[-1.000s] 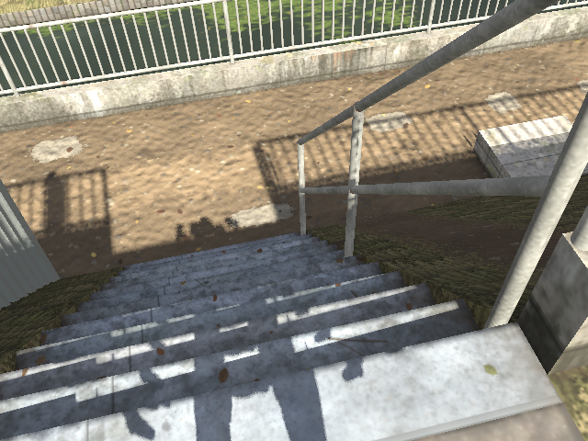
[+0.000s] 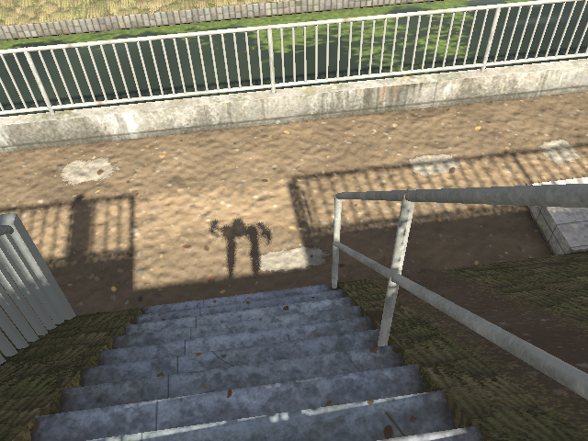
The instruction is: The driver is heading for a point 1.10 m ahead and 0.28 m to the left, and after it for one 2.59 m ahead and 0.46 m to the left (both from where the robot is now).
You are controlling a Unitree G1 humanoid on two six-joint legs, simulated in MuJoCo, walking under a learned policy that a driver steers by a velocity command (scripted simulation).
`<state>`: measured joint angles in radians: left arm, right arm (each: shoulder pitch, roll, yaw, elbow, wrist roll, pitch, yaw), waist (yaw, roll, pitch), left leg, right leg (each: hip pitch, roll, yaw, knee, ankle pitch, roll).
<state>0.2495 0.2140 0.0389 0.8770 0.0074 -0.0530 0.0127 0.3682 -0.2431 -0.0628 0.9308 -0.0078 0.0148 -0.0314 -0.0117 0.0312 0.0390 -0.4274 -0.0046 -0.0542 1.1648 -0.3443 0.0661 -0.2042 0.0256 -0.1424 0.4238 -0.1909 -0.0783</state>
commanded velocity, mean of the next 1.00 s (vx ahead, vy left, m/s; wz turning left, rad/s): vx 0.50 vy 0.00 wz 0.44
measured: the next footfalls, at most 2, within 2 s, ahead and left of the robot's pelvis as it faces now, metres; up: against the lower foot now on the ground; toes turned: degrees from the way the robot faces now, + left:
left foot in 0.36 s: +0.10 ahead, +0.15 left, +0.00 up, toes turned +14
right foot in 0.86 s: +0.12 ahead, -0.02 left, +0.00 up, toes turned +23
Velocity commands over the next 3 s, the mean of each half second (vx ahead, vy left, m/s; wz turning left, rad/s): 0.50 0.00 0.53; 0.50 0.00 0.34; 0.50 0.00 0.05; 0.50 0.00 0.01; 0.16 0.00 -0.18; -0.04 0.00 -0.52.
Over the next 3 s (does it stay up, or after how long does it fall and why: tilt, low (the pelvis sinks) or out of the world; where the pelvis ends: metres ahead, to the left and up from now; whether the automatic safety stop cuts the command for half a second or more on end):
stays up -0.07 0.11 0.00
